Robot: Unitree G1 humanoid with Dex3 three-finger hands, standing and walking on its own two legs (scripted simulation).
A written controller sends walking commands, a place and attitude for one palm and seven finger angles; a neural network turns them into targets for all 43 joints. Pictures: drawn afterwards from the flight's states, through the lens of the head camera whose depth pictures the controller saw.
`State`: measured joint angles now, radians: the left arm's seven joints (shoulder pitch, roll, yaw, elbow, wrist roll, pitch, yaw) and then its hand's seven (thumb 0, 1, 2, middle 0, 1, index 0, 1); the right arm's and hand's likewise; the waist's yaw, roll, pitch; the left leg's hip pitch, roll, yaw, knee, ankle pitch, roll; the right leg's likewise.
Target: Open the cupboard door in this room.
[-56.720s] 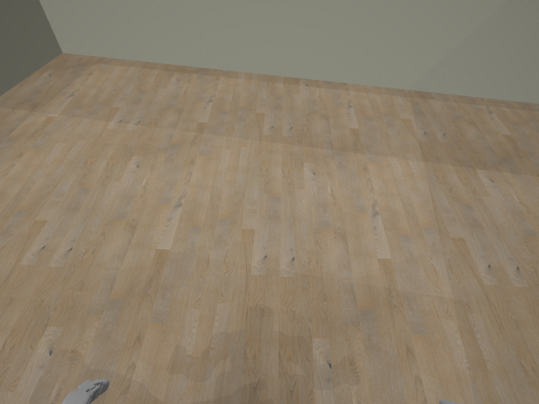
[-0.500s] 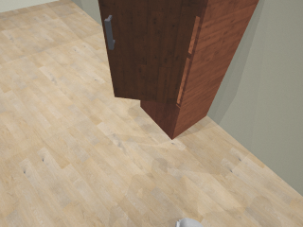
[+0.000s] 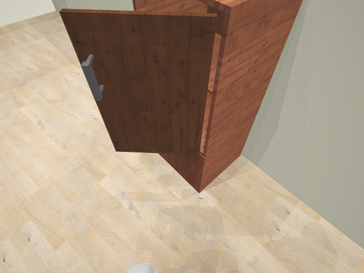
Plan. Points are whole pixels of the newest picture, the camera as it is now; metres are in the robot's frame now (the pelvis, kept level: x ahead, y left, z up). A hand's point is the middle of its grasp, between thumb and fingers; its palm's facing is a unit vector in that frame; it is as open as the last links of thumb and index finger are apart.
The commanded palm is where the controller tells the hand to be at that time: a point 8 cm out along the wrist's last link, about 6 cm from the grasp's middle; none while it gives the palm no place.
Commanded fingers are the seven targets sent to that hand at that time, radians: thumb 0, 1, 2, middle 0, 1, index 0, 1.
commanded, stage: come to a stop and stand still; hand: left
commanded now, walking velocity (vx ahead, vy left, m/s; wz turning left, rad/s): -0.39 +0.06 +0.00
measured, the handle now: (94, 78) +0.60 +0.28 +0.07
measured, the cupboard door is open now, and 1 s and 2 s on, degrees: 45 45 45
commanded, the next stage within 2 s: look again from close up in 1.62 s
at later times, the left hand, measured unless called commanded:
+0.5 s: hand out of the picture +0.08 +0.22 -0.18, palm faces +0.02 -0.96 -0.27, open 7.4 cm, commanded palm none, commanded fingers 0.00 0.90 0.90 -0.20 -0.30 -0.20 -0.30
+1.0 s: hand out of the picture +0.04 +0.21 -0.17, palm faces -0.03 -0.97 -0.23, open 7.3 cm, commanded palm none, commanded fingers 0.00 0.90 0.90 -0.20 -0.30 -0.20 -0.30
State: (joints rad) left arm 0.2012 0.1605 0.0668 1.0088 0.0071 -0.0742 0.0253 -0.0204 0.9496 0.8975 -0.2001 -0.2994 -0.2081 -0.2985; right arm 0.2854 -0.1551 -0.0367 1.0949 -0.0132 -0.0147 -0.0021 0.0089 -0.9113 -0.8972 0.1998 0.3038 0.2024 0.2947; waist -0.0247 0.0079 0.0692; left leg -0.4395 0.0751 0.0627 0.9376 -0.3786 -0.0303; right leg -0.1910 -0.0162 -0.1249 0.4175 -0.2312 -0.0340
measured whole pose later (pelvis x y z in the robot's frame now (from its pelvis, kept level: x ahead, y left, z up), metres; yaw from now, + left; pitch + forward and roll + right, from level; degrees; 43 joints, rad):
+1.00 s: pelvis -0.01 +0.01 -0.01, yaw -2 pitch -1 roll -1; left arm 0.26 0.21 0.01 1.02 0.02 0.00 0.02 0.01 0.91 0.90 -0.20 -0.30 -0.21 -0.30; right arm 0.27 -0.17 -0.02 1.02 -0.02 -0.01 -0.03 0.01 -0.91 -0.90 0.20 0.30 0.21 0.30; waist -0.02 0.01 0.03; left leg -0.24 0.00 0.03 0.52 -0.27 0.02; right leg -0.23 -0.03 -0.05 0.50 -0.25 0.01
